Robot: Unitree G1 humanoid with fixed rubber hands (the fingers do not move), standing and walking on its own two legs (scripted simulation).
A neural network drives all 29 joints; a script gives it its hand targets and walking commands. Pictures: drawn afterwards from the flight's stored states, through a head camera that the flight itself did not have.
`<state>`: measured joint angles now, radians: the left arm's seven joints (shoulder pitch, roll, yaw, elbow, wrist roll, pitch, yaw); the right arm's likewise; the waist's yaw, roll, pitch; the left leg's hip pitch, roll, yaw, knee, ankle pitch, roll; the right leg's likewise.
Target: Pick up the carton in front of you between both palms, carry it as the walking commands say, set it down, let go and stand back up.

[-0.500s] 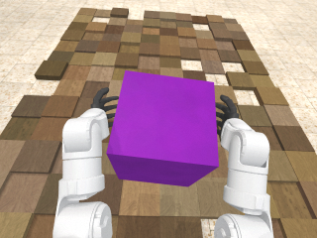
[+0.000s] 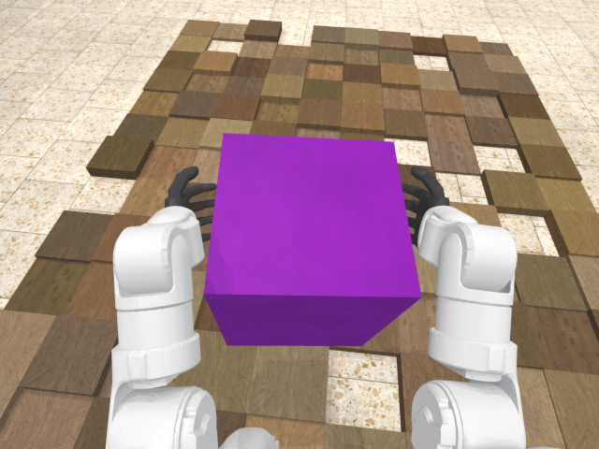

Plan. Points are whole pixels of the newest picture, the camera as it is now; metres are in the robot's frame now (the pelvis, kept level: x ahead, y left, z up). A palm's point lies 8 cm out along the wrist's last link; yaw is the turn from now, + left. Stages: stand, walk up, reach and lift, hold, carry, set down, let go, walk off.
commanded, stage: carry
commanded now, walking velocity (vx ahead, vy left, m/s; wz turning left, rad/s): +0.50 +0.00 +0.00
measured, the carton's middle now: (301, 254) +0.35 +0.02 +0.05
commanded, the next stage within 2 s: none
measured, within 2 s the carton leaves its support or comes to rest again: neither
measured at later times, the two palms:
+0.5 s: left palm (228, 68) +0.69 +0.16 +0.13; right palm (399, 88) +0.62 -0.13 +0.14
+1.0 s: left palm (216, 1) +0.96 +0.23 +0.13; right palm (348, 9) +0.97 -0.06 +0.12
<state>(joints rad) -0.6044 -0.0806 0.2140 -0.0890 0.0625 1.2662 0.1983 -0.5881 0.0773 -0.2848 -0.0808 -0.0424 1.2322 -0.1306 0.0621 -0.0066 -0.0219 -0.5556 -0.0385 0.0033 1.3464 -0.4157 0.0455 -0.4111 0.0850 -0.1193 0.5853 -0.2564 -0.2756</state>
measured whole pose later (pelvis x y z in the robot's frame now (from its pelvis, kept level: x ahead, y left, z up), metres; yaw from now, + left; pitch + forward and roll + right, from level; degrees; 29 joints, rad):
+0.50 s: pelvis +0.31 +0.08 +0.03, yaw -6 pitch +7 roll -2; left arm -0.60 -0.11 0.32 -0.08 0.09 1.21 0.14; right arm -0.57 0.10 -0.24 -0.10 -0.03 1.21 -0.19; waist -0.12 -0.01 -0.02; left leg -0.28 -0.02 0.08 0.42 -0.27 0.09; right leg -0.66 -0.01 -0.02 0.98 -0.30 -0.03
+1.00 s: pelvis +0.63 +0.06 +0.01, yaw -2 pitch +6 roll +1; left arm -0.51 -0.10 0.23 -0.07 0.05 1.08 0.18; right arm -0.44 0.13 -0.21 -0.13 -0.12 1.11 -0.14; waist 0.10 -0.03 -0.06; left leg -0.55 0.02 0.05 0.66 -0.21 0.03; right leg -0.24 -0.01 -0.14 0.49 -0.19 -0.10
